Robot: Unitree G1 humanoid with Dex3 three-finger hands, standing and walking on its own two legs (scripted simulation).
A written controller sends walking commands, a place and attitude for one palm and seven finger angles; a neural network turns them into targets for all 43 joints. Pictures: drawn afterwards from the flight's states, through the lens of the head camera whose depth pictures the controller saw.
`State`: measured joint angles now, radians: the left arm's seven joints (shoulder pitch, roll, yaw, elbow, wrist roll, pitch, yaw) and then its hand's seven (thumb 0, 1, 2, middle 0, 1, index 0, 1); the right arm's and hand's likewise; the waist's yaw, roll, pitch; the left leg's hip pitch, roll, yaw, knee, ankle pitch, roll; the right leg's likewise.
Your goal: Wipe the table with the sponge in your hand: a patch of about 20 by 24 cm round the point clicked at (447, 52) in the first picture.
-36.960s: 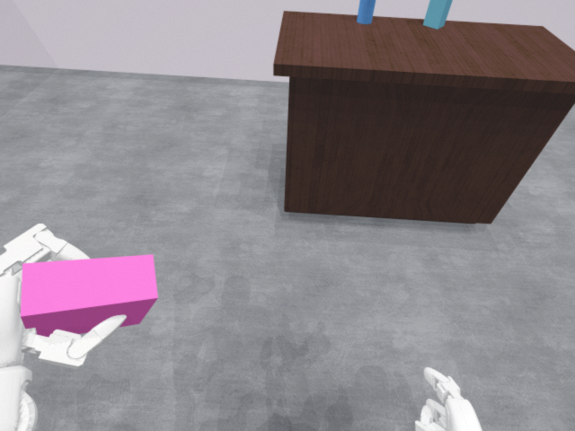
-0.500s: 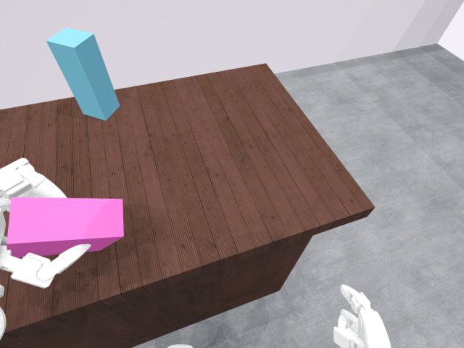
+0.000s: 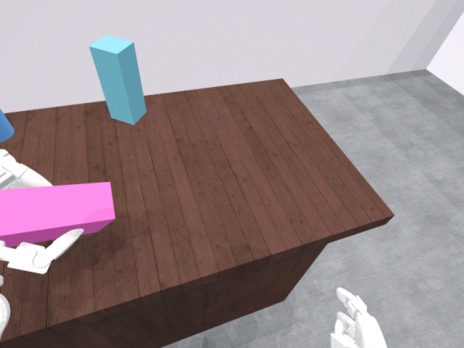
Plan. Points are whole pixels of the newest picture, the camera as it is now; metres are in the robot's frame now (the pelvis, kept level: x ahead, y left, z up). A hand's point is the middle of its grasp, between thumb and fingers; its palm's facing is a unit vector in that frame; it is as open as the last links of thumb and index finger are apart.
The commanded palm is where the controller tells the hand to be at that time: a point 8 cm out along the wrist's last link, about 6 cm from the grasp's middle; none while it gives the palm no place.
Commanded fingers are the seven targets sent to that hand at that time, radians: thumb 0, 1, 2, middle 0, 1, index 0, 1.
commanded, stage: come to a stop and stand still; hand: left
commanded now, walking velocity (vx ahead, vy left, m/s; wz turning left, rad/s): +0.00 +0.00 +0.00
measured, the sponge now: (71, 213) +0.24 +0.24 +0.15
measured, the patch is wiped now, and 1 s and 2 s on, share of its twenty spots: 0.00 0.00 0.00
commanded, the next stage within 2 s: look again from close up in 0.36 s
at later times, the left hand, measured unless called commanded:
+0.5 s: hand (36, 216) +0.22 +0.27 +0.16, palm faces +0.39 -0.84 -0.37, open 9.1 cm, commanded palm +0.16 +0.30 +0.18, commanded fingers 0.00 0.10 1.30 -1.20 -1.60 -1.20 -1.60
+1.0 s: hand (54, 213) +0.23 +0.26 +0.16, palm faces +0.38 -0.84 -0.39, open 9.1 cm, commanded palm +0.17 +0.29 +0.18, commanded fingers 0.00 0.10 1.30 -1.20 -1.60 -1.20 -1.60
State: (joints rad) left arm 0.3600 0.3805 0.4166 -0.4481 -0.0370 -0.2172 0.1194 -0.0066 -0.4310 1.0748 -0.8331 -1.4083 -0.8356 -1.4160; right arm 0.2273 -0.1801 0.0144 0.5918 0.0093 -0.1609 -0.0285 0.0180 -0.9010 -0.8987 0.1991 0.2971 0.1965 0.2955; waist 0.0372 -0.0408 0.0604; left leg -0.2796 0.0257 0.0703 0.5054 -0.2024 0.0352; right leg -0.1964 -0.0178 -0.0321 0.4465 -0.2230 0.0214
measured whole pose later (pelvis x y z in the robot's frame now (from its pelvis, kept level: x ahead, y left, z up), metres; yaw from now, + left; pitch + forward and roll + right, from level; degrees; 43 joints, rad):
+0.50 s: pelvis +0.01 +0.02 +0.00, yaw +0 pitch -1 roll -2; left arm 0.43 0.37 0.37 -0.50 -0.03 -0.21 0.11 -0.01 -0.43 1.08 -0.83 -1.41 -0.83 -1.42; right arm 0.19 -0.18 0.01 0.58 0.02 -0.14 -0.02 0.02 -0.90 -0.90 0.20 0.30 0.20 0.30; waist 0.03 -0.03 0.08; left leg -0.27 0.00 0.08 0.48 -0.20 0.07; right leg -0.17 -0.04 -0.02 0.39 -0.20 0.05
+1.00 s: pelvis +0.01 +0.01 +0.00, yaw +0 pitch -1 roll -1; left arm 0.44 0.37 0.37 -0.49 -0.04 -0.18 0.11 -0.01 -0.43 1.08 -0.83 -1.41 -0.83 -1.42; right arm 0.19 -0.18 0.01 0.58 0.03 -0.11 -0.04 0.02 -0.90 -0.90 0.20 0.30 0.20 0.30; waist 0.02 -0.02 0.08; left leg -0.25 0.01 0.08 0.46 -0.19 0.04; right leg -0.16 -0.03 -0.03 0.39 -0.21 0.04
